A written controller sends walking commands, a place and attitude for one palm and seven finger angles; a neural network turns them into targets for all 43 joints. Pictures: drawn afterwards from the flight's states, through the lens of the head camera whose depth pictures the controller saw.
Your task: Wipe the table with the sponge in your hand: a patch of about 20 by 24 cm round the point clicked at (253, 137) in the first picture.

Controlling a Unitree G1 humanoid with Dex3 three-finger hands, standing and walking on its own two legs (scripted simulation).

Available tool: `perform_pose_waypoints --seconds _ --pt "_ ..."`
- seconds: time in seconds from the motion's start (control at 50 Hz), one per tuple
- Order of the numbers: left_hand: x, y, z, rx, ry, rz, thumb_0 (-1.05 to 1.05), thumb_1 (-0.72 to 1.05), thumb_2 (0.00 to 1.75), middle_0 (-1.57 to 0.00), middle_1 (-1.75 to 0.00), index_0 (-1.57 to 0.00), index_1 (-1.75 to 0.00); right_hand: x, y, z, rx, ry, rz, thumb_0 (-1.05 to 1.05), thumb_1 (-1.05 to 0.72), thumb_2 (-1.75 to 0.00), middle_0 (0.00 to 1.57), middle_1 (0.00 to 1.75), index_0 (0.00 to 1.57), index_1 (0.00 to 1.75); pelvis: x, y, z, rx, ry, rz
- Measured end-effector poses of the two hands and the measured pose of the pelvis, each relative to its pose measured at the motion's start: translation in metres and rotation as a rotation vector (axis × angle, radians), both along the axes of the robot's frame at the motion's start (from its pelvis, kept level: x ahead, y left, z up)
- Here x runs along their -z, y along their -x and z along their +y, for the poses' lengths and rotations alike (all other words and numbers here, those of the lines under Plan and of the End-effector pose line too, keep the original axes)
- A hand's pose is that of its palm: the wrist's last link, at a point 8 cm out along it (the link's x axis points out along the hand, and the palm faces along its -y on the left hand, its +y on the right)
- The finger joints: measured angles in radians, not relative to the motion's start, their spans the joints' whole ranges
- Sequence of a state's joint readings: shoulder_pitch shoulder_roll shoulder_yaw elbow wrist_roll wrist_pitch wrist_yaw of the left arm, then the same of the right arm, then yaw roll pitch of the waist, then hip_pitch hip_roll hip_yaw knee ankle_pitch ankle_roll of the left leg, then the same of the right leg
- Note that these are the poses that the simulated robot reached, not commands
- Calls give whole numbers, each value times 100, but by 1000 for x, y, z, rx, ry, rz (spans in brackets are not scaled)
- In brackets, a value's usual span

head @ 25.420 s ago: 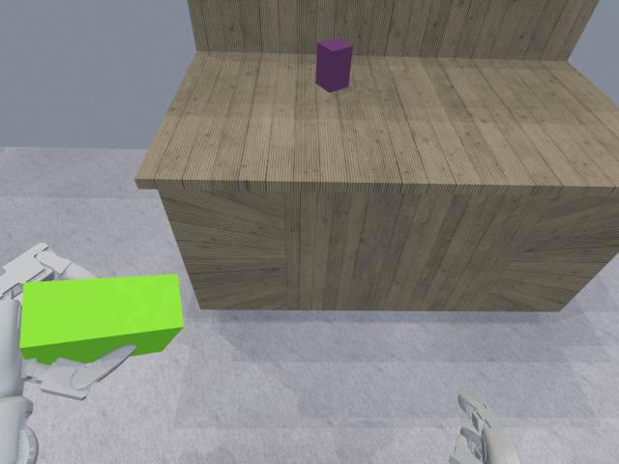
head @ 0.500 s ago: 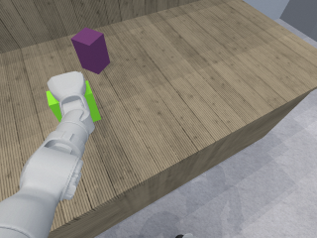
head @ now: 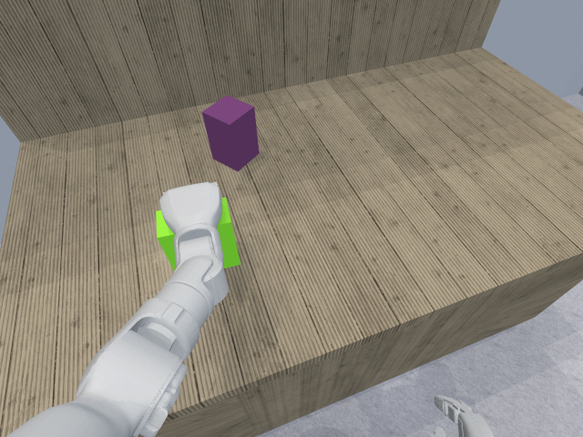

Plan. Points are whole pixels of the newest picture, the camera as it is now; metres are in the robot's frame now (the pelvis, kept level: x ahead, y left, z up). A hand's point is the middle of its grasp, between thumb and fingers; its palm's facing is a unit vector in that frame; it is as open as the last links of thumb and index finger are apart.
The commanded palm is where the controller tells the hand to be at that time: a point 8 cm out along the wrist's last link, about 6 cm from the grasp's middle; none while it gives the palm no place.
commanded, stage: wipe back along the third lane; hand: left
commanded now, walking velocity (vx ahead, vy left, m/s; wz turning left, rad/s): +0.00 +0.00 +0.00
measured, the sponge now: (203, 246) +0.41 +0.18 -0.02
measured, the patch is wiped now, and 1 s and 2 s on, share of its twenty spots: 1.00 1.00 1.00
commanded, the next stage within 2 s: slide back across to the middle lane in 1.88 s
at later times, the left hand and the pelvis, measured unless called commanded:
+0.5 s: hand (208, 257) +0.36 +0.16 +0.03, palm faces -0.02 -0.02 -1.00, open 9.3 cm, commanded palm +0.30 +0.13 +0.05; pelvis -0.01 -0.01 +0.00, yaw +1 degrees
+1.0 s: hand (221, 286) +0.31 +0.13 +0.03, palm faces +0.00 -0.02 -1.00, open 9.3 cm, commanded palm +0.26 +0.11 +0.05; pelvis -0.03 -0.02 +0.00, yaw +1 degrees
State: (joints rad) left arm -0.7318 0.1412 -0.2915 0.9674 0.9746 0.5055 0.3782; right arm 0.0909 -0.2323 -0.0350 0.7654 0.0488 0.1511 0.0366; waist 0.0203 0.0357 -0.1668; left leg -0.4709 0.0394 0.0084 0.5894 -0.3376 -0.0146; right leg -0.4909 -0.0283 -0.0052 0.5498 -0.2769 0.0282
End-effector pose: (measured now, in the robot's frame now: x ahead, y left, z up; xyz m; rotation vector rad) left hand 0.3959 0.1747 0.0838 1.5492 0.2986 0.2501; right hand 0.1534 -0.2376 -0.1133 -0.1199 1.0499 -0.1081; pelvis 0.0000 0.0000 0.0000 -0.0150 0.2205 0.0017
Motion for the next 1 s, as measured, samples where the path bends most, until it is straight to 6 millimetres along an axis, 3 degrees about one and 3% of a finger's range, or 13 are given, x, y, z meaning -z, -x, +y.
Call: perform_pose_waypoints --seconds 0.22,0.62,1.0 --pt "0 26 -11 1 14 7 0 -44 110 -77 -144 -78 -145 -11 -28 11 -48 -19 -62 1 -91 -90 20 30 19 30 -2 2 -2 -13 -5 -49" --pt "1 69 -31 36 9 -18 1 -43 110 -77 -145 -78 -146 -8 0 3 -38 -54 -63 1 -91 -90 19 30 19 30 -2 19 -10 -7 -15 -103" --pt "2 101 -52 53 15 -28 1 -43 110 -76 -145 -77 -146 -25 -25 3 -86 -87 -175 1 -91 -90 19 30 19 30 -2 28 -22 -8 -22 -142"
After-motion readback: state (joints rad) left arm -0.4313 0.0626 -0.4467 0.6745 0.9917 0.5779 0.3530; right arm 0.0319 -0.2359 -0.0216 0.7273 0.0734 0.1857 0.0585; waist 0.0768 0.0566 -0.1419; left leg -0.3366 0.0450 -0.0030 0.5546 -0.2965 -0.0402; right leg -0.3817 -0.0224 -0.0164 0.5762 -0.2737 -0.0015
